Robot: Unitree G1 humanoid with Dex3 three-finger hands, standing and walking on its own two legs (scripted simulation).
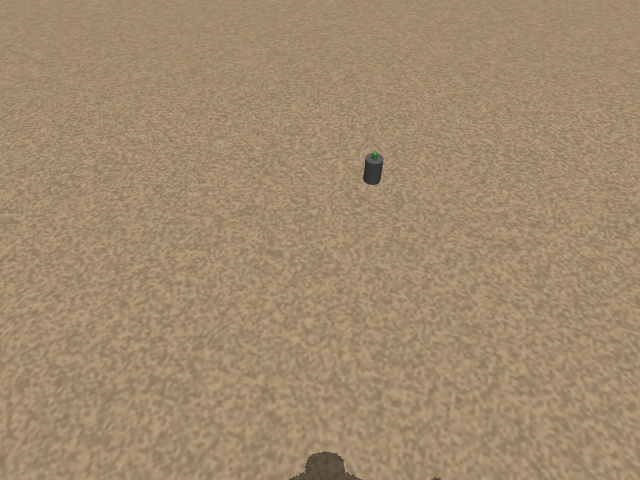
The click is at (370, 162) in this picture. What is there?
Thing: necked bottle
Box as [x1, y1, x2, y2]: [364, 151, 382, 184]
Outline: 375,151 368,154 365,159 364,181 369,184 375,184 380,179 382,157
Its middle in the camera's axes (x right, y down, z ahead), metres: +0.26 -0.36 +1.83
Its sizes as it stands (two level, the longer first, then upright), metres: 0.082 0.082 0.163
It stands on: the floor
